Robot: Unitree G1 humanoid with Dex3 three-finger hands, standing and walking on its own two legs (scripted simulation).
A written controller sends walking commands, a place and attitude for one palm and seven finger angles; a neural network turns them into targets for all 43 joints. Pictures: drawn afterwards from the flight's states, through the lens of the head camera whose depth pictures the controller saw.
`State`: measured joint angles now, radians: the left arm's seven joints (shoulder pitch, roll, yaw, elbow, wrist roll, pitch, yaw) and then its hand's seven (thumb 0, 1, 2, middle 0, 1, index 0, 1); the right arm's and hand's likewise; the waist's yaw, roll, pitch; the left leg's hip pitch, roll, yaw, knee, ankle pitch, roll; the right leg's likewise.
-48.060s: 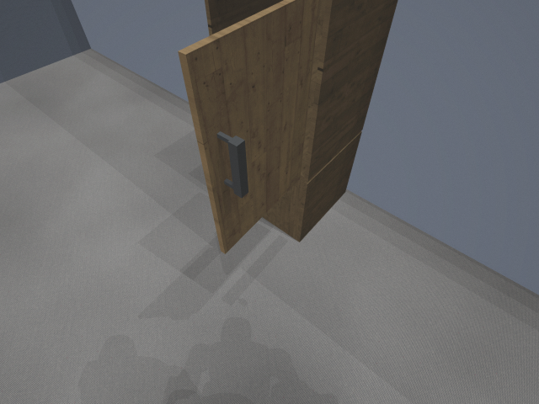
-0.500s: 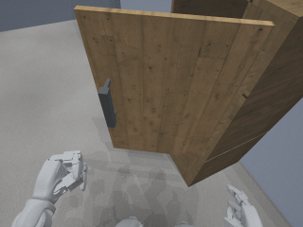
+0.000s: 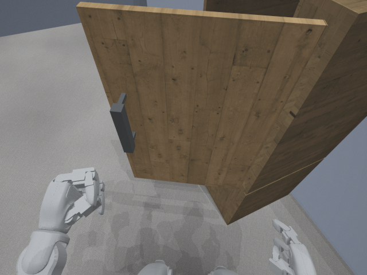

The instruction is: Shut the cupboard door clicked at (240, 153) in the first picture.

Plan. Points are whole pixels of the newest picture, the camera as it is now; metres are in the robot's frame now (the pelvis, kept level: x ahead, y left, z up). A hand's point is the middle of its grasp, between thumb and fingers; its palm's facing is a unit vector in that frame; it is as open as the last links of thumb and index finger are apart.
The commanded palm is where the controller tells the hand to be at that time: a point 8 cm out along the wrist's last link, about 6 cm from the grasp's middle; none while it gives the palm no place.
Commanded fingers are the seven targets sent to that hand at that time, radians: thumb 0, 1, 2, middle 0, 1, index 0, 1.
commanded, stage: bring the fist close to the handle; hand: left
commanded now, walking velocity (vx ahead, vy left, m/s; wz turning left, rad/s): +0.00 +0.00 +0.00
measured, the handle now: (126, 124) +0.44 +0.17 +0.06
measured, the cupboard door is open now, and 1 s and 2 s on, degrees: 59 59 50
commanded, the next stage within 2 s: push the door shut along its arc in 1.20 s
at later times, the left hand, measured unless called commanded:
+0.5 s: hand (127, 180) +0.30 +0.14 +0.05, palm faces -0.09 -0.99 -0.04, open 3.1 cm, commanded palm +0.29 +0.20 +0.07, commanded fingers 0.00 0.90 0.90 -1.30 -1.50 -1.30 -1.50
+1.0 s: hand (136, 154) +0.34 +0.12 +0.08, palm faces -0.04 -1.00 -0.06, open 3.1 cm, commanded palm +0.31 +0.18 +0.07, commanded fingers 0.00 0.90 0.90 -1.30 -1.50 -1.30 -1.50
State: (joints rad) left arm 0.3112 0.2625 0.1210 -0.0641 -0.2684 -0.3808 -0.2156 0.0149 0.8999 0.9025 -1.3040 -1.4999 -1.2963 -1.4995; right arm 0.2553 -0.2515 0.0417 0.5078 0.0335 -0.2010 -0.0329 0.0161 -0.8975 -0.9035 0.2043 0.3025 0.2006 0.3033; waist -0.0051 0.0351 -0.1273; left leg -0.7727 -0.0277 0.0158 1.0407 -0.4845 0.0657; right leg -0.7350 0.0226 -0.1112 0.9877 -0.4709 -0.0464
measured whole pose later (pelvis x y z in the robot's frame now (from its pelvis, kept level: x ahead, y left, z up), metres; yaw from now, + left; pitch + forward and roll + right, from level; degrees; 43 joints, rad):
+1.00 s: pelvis +0.01 -0.02 +0.01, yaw -2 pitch +13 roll +0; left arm -0.07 0.21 0.10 0.31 -0.19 -0.37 -0.11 0.01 0.90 0.90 -1.30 -1.50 -1.29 -1.50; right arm 0.27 -0.25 0.02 0.56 0.04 -0.06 0.01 0.01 -0.90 -0.90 0.20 0.30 0.20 0.30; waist -0.04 0.02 -0.13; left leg -0.72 -0.02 0.05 0.96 -0.47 0.04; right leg -0.71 0.04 -0.07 0.95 -0.46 -0.06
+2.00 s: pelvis +0.00 -0.01 +0.01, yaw -1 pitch +15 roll -1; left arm -0.50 0.30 0.11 0.77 -0.19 -0.39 -0.29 0.01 0.90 0.90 -1.30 -1.50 -1.30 -1.50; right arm 0.30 -0.28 0.01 0.63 0.05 -0.03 0.00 0.01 -0.90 -0.90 0.20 0.30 0.20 0.30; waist -0.09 0.02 -0.10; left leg -0.78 -0.02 0.04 0.97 -0.44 0.06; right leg -0.76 0.03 -0.08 0.95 -0.44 -0.05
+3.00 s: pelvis -0.01 -0.01 -0.02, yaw -2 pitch +24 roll -2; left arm -1.09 0.43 0.14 1.20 -0.13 -0.29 -0.45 0.00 0.94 0.95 -1.30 -1.50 -1.29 -1.50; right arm 0.35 -0.29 0.03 0.66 0.02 -0.02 0.00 0.01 -0.90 -0.90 0.20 0.30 0.20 0.30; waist -0.20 0.03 -0.11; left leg -1.05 0.00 0.03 1.12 -0.48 0.06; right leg -1.02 0.04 -0.10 1.07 -0.46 -0.06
